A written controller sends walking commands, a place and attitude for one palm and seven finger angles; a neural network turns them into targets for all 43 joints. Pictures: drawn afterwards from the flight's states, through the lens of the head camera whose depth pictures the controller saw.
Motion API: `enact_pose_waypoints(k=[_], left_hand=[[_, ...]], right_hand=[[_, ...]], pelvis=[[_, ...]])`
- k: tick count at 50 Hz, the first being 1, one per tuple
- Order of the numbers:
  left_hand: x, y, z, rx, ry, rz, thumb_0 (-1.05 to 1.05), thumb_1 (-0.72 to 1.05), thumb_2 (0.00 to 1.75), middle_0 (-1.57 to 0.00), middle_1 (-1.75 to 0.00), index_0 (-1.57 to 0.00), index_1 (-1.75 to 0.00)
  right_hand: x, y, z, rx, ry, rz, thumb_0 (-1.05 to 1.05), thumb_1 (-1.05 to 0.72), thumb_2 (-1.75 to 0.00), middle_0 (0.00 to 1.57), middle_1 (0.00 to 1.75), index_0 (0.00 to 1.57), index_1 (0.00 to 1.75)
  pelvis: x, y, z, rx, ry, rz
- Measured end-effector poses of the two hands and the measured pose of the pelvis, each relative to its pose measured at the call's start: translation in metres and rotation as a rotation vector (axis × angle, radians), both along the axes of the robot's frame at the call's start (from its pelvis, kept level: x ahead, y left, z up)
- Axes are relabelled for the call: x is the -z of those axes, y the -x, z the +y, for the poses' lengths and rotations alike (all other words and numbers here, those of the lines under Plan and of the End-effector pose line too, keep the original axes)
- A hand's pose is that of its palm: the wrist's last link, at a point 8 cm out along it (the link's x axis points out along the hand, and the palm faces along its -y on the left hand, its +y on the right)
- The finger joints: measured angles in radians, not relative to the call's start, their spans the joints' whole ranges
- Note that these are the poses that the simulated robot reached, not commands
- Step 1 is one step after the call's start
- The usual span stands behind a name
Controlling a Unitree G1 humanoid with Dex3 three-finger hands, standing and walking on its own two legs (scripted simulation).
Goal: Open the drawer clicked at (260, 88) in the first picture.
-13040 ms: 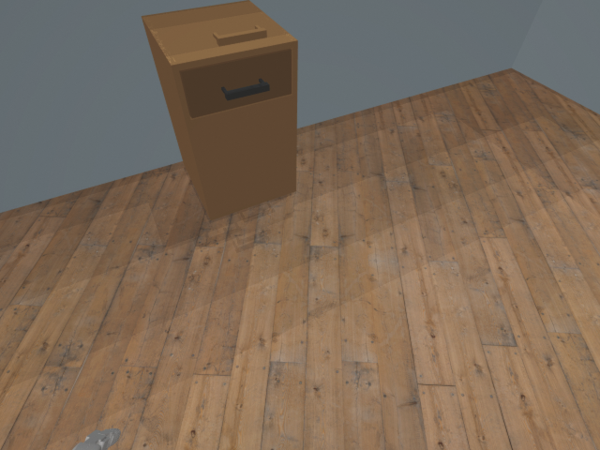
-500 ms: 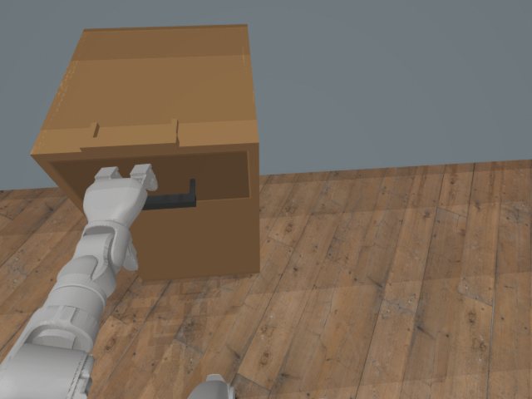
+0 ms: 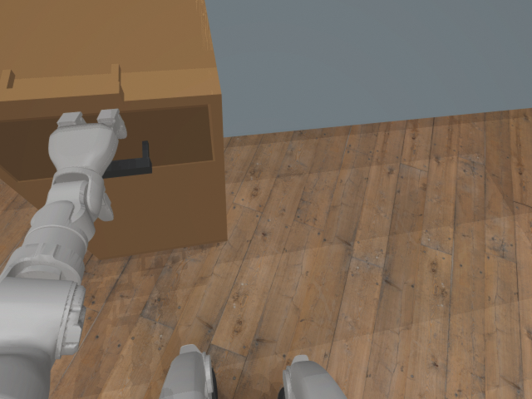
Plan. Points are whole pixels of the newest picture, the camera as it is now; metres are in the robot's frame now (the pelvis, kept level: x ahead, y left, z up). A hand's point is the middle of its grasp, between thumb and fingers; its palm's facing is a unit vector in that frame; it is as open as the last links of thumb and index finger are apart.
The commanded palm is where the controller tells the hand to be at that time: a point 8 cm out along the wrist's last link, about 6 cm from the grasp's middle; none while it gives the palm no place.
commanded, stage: move the hooked fingers above the handle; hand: left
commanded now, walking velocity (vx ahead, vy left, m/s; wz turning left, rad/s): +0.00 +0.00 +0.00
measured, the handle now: (106, 160) +0.54 +0.26 -0.07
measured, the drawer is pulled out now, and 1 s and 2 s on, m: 0.00 0.00 0.00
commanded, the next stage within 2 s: none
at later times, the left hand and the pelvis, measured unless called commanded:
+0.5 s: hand (99, 165) +0.49 +0.24 -0.01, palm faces -0.04 -0.07 -1.00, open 13.8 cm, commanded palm +0.48 +0.23 +0.03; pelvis -0.01 +0.01 -0.01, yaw +0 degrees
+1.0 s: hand (105, 164) +0.49 +0.23 -0.01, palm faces -0.08 -0.06 -0.99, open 13.8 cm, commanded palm +0.48 +0.23 +0.03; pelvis +0.00 +0.01 +0.00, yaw +0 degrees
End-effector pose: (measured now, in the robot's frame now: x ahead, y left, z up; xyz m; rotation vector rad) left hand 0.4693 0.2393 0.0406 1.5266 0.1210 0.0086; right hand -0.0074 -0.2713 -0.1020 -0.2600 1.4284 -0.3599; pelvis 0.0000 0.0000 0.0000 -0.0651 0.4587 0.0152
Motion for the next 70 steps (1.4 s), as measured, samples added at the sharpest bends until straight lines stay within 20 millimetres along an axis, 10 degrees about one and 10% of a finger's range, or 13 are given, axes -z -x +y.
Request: enact_pose_waypoints(k=[16, 28, 42, 52, 64, 70], left_hand=[[0.008, 0.017, 0.035, -0.121, -0.037, 0.047, 0.0, -0.48, 0.3, -0.33, -1.21, -0.33, -1.21], [0.003, -0.003, -0.004, 0.005, 0.022, -0.049, 0.0, -0.49, 0.3, -0.32, -1.2, -0.31, -1.2], [0.002, 0.005, 0.022, -0.083, -0.029, 0.002, 0.0, -0.48, 0.3, -0.32, -1.2, -0.32, -1.2], [0.001, -0.008, -0.01, -0.006, 0.026, 0.006, 0.0, -0.49, 0.3, -0.31, -1.2, -0.31, -1.2], [0.013, 0.014, 0.041, -0.119, -0.042, 0.004, 0.0, -0.48, 0.3, -0.32, -1.2, -0.31, -1.2], [0.002, 0.017, 0.021, -0.034, 0.006, 0.012, 0.0, -0.49, 0.3, -0.32, -1.2, -0.32, -1.2]], right_hand=[[0.014, 0.003, 0.018, -0.003, -0.062, 0.011, 0.0, -0.91, -0.9, 0.21, 0.3, 0.2, 0.29], [0.006, -0.015, 0.009, -0.037, 0.006, -0.065, 0.0, -0.9, -0.9, 0.21, 0.3, 0.2, 0.29], [0.012, 0.01, 0.022, -0.001, -0.056, 0.041, 0.0, -0.91, -0.9, 0.21, 0.3, 0.2, 0.29], [0.003, 0.0, 0.014, 0.006, -0.023, -0.017, 0.0, -0.9, -0.9, 0.21, 0.3, 0.21, 0.3], [0.016, -0.005, 0.009, -0.015, -0.045, 0.03, 0.0, -0.91, -0.9, 0.2, 0.3, 0.2, 0.29], [0.009, -0.021, 0.011, -0.044, -0.035, 0.003, 0.0, -0.91, -0.9, 0.21, 0.3, 0.2, 0.29]], pelvis=[[0.004, 0.008, 0.005, 0.01, 0.004, -0.001], [0.009, 0.01, 0.009, -0.004, 0.017, 0.008], [0.004, 0.006, 0.009, 0.005, 0.011, 0.004], [0.002, 0.002, 0.006, 0.006, 0.011, -0.001], [0.008, 0.001, 0.005, 0.015, 0.005, 0.015], [0.0, -0.002, 0.005, -0.013, 0.01, -0.009]])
